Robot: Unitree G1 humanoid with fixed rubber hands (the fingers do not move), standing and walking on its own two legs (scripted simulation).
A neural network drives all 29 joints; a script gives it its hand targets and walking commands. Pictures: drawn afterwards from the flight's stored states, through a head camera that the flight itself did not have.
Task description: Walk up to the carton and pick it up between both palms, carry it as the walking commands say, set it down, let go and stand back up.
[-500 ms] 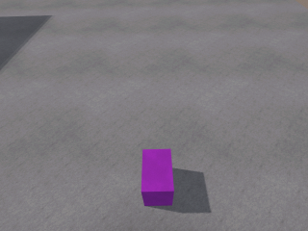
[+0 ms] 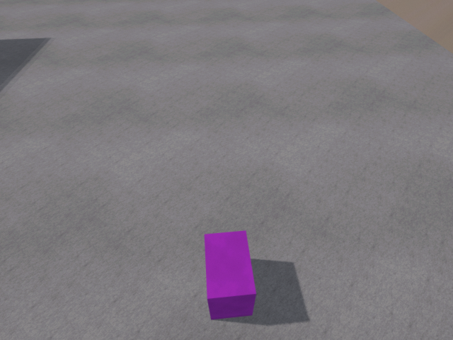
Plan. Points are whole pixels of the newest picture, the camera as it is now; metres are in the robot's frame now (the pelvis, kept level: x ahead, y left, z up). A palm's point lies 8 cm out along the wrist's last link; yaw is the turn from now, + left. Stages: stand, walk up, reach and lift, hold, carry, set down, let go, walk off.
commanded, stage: walk up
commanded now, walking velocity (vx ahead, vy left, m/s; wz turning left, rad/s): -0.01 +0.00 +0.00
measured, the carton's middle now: (228, 275) +0.52 +0.01 -0.65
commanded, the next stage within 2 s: stand in 1.68 s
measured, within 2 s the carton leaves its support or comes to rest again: neither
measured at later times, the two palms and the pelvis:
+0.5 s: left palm out of the picture +0.00 +0.20 -0.14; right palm out of the picture +0.14 -0.25 -0.15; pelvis +0.09 -0.01 -0.01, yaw +0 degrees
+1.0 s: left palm (131, 301) +0.26 +0.22 -0.14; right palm out of the picture +0.17 -0.25 -0.17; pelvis +0.17 -0.02 -0.02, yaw +0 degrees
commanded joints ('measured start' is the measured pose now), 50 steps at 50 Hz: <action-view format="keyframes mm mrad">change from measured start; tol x32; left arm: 1 67 73 11 -9 2 -15 4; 50 10 213 72 -126 -4 14 21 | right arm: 1 36 -85 -11 -18 -5 -18 -5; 50 101 -120 -45 -76 -10 17 -30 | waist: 1 3 -65 5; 23 -19 -167 64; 27 -127 269 -106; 50 22 -79 -188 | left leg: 1 65 138 -138 -90 130 3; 5 7 234 -301 -176 -671 38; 10 -218 238 -242 -149 -461 50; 15 -530 84 -45 523 -266 -73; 26 352 227 -170 37 132 31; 32 49 357 -245 -122 189 159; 34 -58 269 -108 9 745 111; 39 -118 60 15 114 -107 -50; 50 -68 109 -21 328 317 -48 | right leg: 1 -64 -89 96 -131 163 -17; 4 -277 -67 113 10 -510 -32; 9 -166 -31 -11 117 -123 12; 13 74 -353 489 -351 -528 -135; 17 53 -331 331 -262 219 -178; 24 -54 -179 42 43 504 -75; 28 -429 -35 22 634 -369 4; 39 -80 -253 206 -79 405 -69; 50 -28 -214 82 187 917 -138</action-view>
